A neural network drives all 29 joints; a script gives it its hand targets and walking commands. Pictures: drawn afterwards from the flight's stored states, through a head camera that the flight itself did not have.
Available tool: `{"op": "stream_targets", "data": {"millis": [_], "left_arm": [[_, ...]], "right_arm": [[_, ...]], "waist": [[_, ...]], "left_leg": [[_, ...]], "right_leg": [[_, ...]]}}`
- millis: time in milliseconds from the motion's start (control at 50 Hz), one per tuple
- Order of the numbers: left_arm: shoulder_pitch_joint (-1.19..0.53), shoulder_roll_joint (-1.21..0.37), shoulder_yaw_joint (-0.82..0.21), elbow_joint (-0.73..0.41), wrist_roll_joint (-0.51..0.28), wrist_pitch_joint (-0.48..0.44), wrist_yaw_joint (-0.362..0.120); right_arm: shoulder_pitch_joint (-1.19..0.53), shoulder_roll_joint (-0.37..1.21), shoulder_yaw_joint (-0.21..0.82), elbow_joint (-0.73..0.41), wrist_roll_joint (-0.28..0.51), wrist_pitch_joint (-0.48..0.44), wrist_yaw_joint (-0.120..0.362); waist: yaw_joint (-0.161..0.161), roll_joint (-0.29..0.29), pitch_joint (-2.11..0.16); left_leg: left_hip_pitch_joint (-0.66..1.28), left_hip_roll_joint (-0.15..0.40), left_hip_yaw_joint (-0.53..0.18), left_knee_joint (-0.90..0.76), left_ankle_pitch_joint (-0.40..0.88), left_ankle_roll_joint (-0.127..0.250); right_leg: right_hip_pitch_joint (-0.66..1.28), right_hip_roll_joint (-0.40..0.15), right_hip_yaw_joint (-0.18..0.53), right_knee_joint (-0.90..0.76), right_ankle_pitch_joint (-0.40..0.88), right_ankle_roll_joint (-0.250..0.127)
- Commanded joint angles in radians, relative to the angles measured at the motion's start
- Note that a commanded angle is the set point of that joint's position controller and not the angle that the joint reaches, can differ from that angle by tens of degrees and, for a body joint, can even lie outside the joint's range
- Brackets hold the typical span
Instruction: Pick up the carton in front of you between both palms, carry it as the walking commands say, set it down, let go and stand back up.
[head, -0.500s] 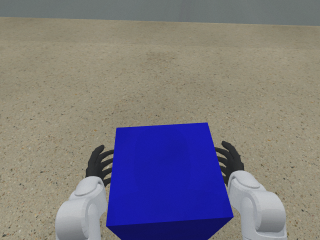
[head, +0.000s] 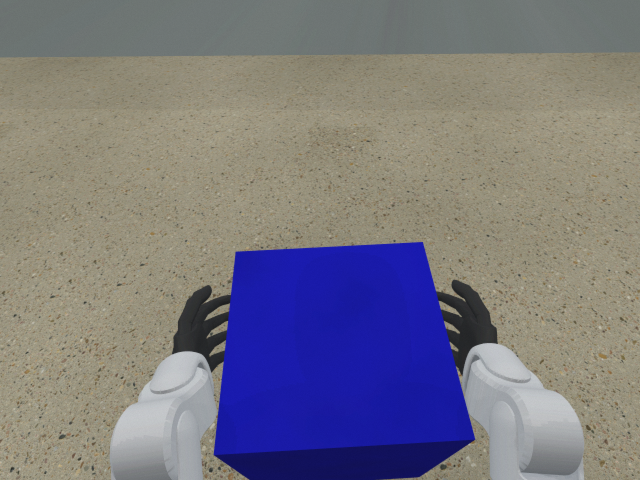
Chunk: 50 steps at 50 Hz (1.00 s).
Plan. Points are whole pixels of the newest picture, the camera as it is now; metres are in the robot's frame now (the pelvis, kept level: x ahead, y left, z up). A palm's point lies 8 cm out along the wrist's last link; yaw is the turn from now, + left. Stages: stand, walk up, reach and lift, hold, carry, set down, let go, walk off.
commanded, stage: carry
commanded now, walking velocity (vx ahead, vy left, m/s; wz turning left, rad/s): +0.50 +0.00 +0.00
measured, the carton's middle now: (335, 373) +0.23 +0.00 +0.03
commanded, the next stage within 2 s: none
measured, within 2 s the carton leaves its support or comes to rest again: neither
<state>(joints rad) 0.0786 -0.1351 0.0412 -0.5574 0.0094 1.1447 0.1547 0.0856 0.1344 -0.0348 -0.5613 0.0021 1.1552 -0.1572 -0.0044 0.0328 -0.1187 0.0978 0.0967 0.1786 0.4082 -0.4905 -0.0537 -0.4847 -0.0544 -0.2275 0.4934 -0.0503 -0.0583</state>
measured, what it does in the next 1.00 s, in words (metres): walks ahead: left foot, then right foot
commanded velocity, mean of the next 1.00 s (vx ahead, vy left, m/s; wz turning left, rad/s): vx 0.12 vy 0.00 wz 0.00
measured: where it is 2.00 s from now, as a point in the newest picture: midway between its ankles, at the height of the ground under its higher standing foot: (337, 438)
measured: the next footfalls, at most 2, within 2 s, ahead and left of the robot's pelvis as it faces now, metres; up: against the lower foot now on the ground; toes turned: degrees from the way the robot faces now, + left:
left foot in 0.48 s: +0.47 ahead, +0.10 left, +0.00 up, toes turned -7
right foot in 0.74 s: +0.41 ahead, -0.13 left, +0.00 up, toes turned -1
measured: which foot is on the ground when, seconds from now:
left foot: up 0.00-0.46, down 0.48-1.00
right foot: down 0.00-0.50, up 0.52-0.72, down 0.74-1.00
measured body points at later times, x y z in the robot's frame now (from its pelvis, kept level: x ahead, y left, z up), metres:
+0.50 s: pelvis +0.31 +0.01 +0.01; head +0.29 +0.01 +0.46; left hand +0.55 +0.16 +0.10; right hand +0.54 -0.15 +0.10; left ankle +0.44 +0.10 -0.72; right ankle +0.13 -0.09 -0.71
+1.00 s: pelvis +0.44 +0.00 +0.02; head +0.41 +0.00 +0.47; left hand +0.68 +0.14 +0.11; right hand +0.67 -0.16 +0.10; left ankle +0.44 +0.09 -0.72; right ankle +0.37 -0.12 -0.72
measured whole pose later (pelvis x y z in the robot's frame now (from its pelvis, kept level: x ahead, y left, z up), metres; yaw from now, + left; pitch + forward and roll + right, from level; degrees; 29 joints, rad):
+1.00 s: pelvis +0.44 +0.00 +0.02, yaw -2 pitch +3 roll +0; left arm 0.05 -0.13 0.06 -0.51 0.02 1.17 0.14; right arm 0.05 0.13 -0.03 -0.51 -0.02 1.18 -0.15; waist 0.00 0.00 -0.15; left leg -0.28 0.06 0.21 0.50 -0.26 0.02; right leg -0.19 -0.06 -0.13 0.48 -0.34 0.02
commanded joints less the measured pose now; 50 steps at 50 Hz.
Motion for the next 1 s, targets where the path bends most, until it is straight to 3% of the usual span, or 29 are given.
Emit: {"op": "stream_targets", "data": {"millis": [0,20,40,60,80,120,180,240,320,360,420,440,460,480,500,520,540,560,580,600,660,700,740,760,780,820,860,920,980], "left_arm": [[-0.279,-0.561,-0.504,-0.062,-0.165,-0.003,-0.012],[-0.254,-0.603,-0.512,-0.063,-0.178,-0.008,-0.022],[-0.283,-0.651,-0.525,-0.084,-0.189,-0.018,-0.037],[-0.304,-0.700,-0.540,-0.086,-0.194,-0.029,-0.052],[-0.325,-0.733,-0.557,-0.094,-0.196,-0.041,-0.064],[-0.334,-0.764,-0.577,-0.090,-0.198,-0.059,-0.083],[-0.300,-0.739,-0.586,-0.088,-0.200,-0.069,-0.098],[-0.286,-0.689,-0.579,-0.092,-0.199,-0.065,-0.094],[-0.251,-0.609,-0.543,-0.099,-0.180,-0.043,-0.064],[-0.235,-0.573,-0.522,-0.096,-0.166,-0.029,-0.045],[-0.234,-0.546,-0.503,-0.104,-0.154,-0.009,-0.023],[-0.244,-0.539,-0.502,-0.108,-0.156,-0.002,-0.020],[-0.256,-0.531,-0.503,-0.110,-0.159,0.003,-0.017],[-0.276,-0.525,-0.507,-0.117,-0.161,0.009,-0.015],[-0.276,-0.543,-0.529,-0.126,-0.172,0.016,-0.017],[-0.255,-0.560,-0.545,-0.129,-0.180,0.020,-0.023],[-0.283,-0.603,-0.565,-0.139,-0.188,0.015,-0.032],[-0.321,-0.658,-0.585,-0.140,-0.194,0.007,-0.042],[-0.347,-0.709,-0.600,-0.137,-0.201,-0.003,-0.052],[-0.362,-0.746,-0.608,-0.129,-0.201,-0.013,-0.060],[-0.322,-0.771,-0.613,-0.113,-0.179,-0.035,-0.069],[-0.306,-0.754,-0.606,-0.117,-0.169,-0.038,-0.069],[-0.314,-0.716,-0.593,-0.126,-0.166,-0.031,-0.066],[-0.324,-0.692,-0.581,-0.119,-0.161,-0.025,-0.060],[-0.330,-0.670,-0.572,-0.112,-0.158,-0.018,-0.055],[-0.303,-0.624,-0.545,-0.076,-0.151,0.001,-0.045],[-0.282,-0.589,-0.520,-0.042,-0.142,0.013,-0.035],[-0.292,-0.584,-0.505,-0.030,-0.146,0.022,-0.028],[-0.329,-0.616,-0.511,-0.042,-0.160,0.019,-0.031]], "right_arm": [[-0.309,0.564,0.552,-0.141,0.156,-0.012,0.001],[-0.336,0.590,0.570,-0.143,0.172,-0.013,0.008],[-0.351,0.653,0.583,-0.132,0.177,-0.021,0.019],[-0.367,0.710,0.589,-0.123,0.178,-0.033,0.031],[-0.371,0.750,0.591,-0.112,0.175,-0.045,0.041],[-0.354,0.788,0.596,-0.089,0.155,-0.066,0.050],[-0.300,0.781,0.593,-0.070,0.122,-0.081,0.047],[-0.295,0.742,0.586,-0.079,0.117,-0.076,0.036],[-0.293,0.667,0.573,-0.105,0.132,-0.050,0.015],[-0.300,0.623,0.567,-0.118,0.142,-0.032,0.006],[-0.298,0.582,0.555,-0.123,0.157,-0.011,0.003],[-0.296,0.576,0.549,-0.121,0.157,-0.007,0.003],[-0.296,0.566,0.539,-0.117,0.152,-0.002,0.003],[-0.292,0.555,0.528,-0.118,0.149,0.002,0.005],[-0.294,0.560,0.526,-0.103,0.159,0.002,0.006],[-0.268,0.585,0.524,-0.090,0.171,-0.003,0.011],[-0.271,0.631,0.525,-0.097,0.175,-0.013,0.021],[-0.293,0.679,0.531,-0.103,0.177,-0.023,0.033],[-0.322,0.721,0.539,-0.107,0.178,-0.034,0.045],[-0.342,0.749,0.546,-0.109,0.177,-0.043,0.055],[-0.322,0.768,0.567,-0.112,0.179,-0.060,0.072],[-0.324,0.750,0.575,-0.115,0.181,-0.062,0.075],[-0.335,0.719,0.574,-0.113,0.176,-0.056,0.071],[-0.351,0.700,0.572,-0.111,0.171,-0.046,0.067],[-0.353,0.680,0.568,-0.104,0.168,-0.035,0.063],[-0.338,0.634,0.549,-0.077,0.156,-0.015,0.049],[-0.319,0.602,0.532,-0.056,0.141,0.000,0.033],[-0.327,0.600,0.520,-0.045,0.136,0.009,0.019],[-0.359,0.632,0.525,-0.054,0.144,0.005,0.018]], "waist": [[0.028,-0.370,-0.281],[0.021,-0.332,-0.249],[0.023,-0.269,-0.247],[0.020,-0.160,-0.247],[0.016,-0.101,-0.228],[0.016,-0.126,-0.225],[0.013,-0.153,-0.172],[0.014,-0.154,-0.102],[0.014,-0.168,-0.040],[0.017,-0.192,-0.020],[0.013,-0.197,-0.033],[0.000,-0.166,-0.056],[-0.006,-0.131,-0.088],[-0.007,0.000,-0.176],[-0.015,0.169,-0.296],[-0.009,0.184,-0.330],[-0.006,0.159,-0.307],[-0.004,0.119,-0.300],[0.002,0.108,-0.266],[0.002,0.117,-0.256],[-0.002,0.099,-0.288],[0.005,0.069,-0.271],[0.001,0.045,-0.215],[-0.005,0.001,-0.158],[-0.005,-0.045,-0.116],[-0.004,-0.056,-0.114],[-0.003,-0.059,-0.148],[-0.004,-0.065,-0.163],[-0.002,-0.062,-0.165]], "left_leg": [[-0.643,-0.096,0.003,0.724,0.167,0.003],[-0.719,-0.080,-0.125,0.856,0.036,0.029],[-0.736,-0.028,-0.165,0.906,0.062,0.061],[-0.730,0.009,-0.176,0.875,0.115,0.075],[-0.710,0.040,-0.182,0.807,0.169,0.079],[-0.662,0.040,-0.149,0.711,0.237,0.072],[-0.695,0.038,-0.107,0.567,0.301,0.047],[-0.760,0.038,-0.068,0.416,0.377,0.026],[-0.709,-0.003,-0.006,0.236,0.431,0.026],[-0.658,-0.036,0.026,0.167,0.487,0.029],[-0.478,-0.073,0.065,0.053,0.570,0.038],[-0.355,-0.090,0.089,-0.037,0.649,0.042],[-0.210,-0.050,0.052,-0.082,0.765,0.040],[-0.013,0.128,-0.122,0.024,1.200,0.070],[0.212,0.325,-0.341,0.050,1.449,0.224],[0.143,0.337,-0.379,-0.023,1.324,0.264],[0.064,0.314,-0.335,-0.072,1.176,0.252],[0.006,0.280,-0.276,-0.097,1.040,0.217],[-0.066,0.242,-0.218,-0.121,0.925,0.180],[-0.101,0.213,-0.188,-0.142,0.814,0.162],[-0.114,0.196,-0.149,-0.136,0.631,0.165],[-0.185,0.163,-0.098,-0.113,0.527,0.142],[-0.280,0.123,-0.073,-0.102,0.337,0.102],[-0.290,0.093,-0.057,-0.087,0.337,0.082],[-0.287,0.081,-0.067,-0.072,0.423,0.071],[-0.255,0.088,-0.079,-0.005,0.622,0.066],[-0.235,0.087,-0.076,0.054,0.735,0.067],[-0.246,0.079,-0.066,0.090,0.747,0.063],[-0.249,0.077,-0.064,0.102,0.725,0.060]], "right_leg": [[0.795,-0.386,0.694,-0.243,-0.315,-0.138],[0.733,-0.385,0.728,-0.300,-0.112,-0.147],[0.685,-0.351,0.589,-0.257,0.021,-0.129],[0.634,-0.323,0.490,-0.237,0.091,-0.102],[0.566,-0.300,0.410,-0.251,0.101,-0.075],[0.500,-0.269,0.316,-0.298,0.014,-0.046],[0.481,-0.248,0.252,-0.365,-0.075,-0.058],[0.509,-0.229,0.205,-0.400,-0.062,-0.068],[0.522,-0.192,0.084,-0.309,0.341,-0.043],[0.522,-0.179,0.043,-0.268,0.483,-0.025],[0.495,-0.159,0.006,-0.126,0.496,0.019],[0.465,-0.136,-0.023,-0.028,0.510,0.047],[0.401,-0.113,-0.010,0.068,0.436,0.080],[0.279,-0.074,0.019,0.238,0.093,0.114],[0.093,0.009,0.086,0.433,-0.403,0.134],[0.102,0.014,0.164,0.505,-0.546,0.123],[0.107,-0.002,0.204,0.494,-0.548,0.105],[0.131,-0.032,0.223,0.402,-0.535,0.087],[0.165,-0.051,0.219,0.263,-0.519,0.083],[0.202,-0.029,0.189,0.178,-0.492,0.083],[0.255,-0.012,0.149,0.055,-0.370,0.074],[0.320,-0.028,0.117,-0.079,-0.170,0.081],[0.348,-0.085,0.140,-0.126,-0.087,0.088],[0.298,-0.129,0.182,-0.120,-0.073,0.087],[0.270,-0.135,0.183,-0.103,-0.042,0.085],[0.272,-0.134,0.180,-0.085,0.066,0.082],[0.295,-0.129,0.177,-0.060,0.209,0.077],[0.315,-0.130,0.174,-0.034,0.316,0.075],[0.316,-0.128,0.171,-0.024,0.332,0.071]]}}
